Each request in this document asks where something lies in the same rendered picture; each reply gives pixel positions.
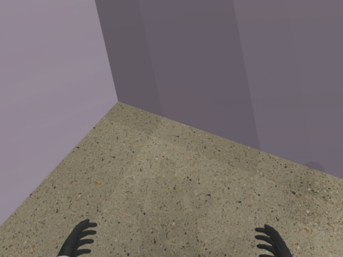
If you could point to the left robot hand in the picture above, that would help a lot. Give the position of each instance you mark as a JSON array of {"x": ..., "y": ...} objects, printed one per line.
[{"x": 73, "y": 241}]

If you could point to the right robot hand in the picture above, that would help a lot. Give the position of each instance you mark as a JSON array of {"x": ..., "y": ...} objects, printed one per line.
[{"x": 278, "y": 248}]

